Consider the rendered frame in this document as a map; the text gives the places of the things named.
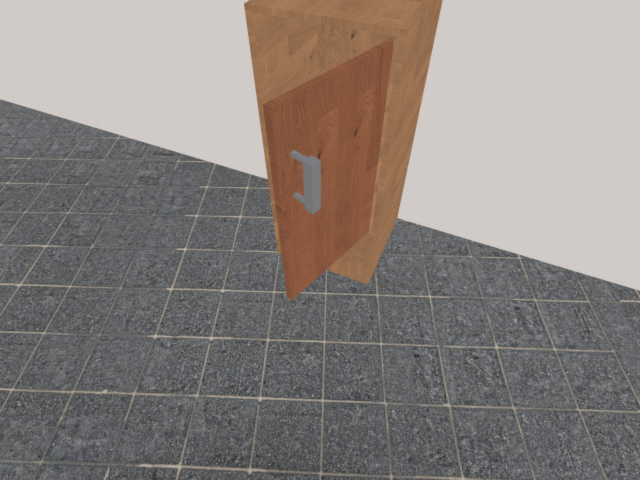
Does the cupboard door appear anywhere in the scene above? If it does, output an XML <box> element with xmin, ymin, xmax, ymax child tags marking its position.
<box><xmin>263</xmin><ymin>41</ymin><xmax>394</xmax><ymax>301</ymax></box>

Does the handle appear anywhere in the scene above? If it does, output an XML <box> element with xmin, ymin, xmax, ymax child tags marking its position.
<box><xmin>290</xmin><ymin>150</ymin><xmax>321</xmax><ymax>214</ymax></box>

